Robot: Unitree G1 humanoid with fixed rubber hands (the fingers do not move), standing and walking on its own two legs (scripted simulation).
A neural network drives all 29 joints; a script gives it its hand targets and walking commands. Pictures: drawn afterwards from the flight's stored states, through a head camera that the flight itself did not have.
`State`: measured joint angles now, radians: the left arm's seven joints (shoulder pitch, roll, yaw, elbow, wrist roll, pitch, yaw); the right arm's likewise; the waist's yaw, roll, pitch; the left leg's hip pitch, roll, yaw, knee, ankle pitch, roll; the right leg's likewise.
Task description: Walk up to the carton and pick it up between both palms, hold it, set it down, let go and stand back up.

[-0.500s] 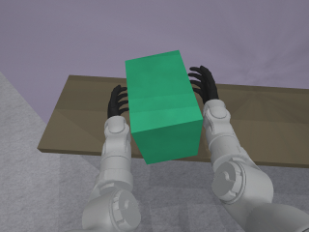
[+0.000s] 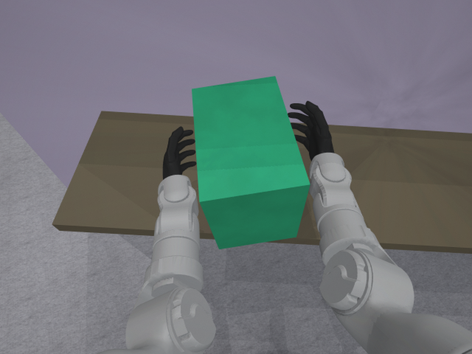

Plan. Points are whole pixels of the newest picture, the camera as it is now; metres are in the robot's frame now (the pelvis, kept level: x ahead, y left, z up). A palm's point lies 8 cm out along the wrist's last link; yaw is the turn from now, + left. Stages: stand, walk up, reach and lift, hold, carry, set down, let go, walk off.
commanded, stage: set down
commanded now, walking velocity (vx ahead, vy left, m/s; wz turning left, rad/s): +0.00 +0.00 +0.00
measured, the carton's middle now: (246, 166) +0.44 +0.02 +0.00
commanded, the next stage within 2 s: none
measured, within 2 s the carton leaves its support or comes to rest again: rests again in 0.30 s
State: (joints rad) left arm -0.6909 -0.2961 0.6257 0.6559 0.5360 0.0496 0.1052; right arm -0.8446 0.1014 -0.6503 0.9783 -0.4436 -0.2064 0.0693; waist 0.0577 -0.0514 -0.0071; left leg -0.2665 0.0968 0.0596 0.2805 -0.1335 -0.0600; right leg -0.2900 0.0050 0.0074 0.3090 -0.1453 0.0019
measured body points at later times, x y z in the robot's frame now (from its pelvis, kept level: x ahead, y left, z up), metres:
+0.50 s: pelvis +0.00 +0.00 +0.00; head +0.07 +0.02 +0.44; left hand +0.41 +0.14 +0.04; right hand +0.45 -0.12 +0.06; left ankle -0.01 +0.16 -0.75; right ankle +0.00 -0.12 -0.75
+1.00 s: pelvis -0.01 +0.00 -0.01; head +0.06 +0.01 +0.43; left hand +0.38 +0.17 +0.01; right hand +0.46 -0.14 +0.05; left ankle -0.01 +0.16 -0.75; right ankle +0.00 -0.12 -0.75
